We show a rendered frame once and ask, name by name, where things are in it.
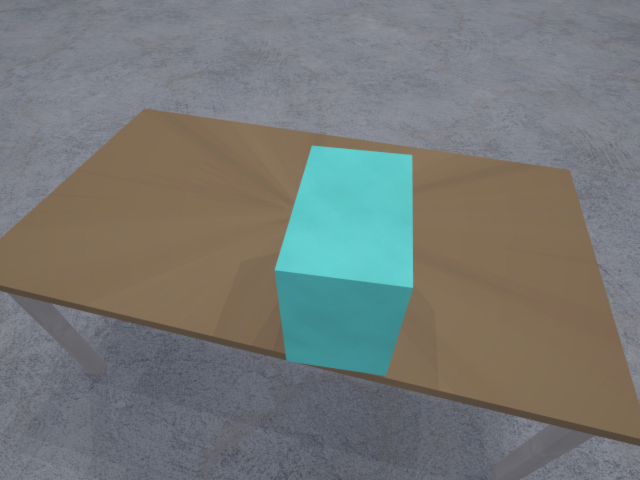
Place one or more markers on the carton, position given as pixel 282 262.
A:
pixel 344 274

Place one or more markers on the table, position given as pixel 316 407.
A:
pixel 177 223

